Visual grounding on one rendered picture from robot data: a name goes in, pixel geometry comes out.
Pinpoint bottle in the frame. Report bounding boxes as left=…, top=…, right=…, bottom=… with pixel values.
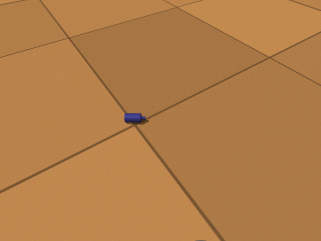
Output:
left=124, top=113, right=145, bottom=123

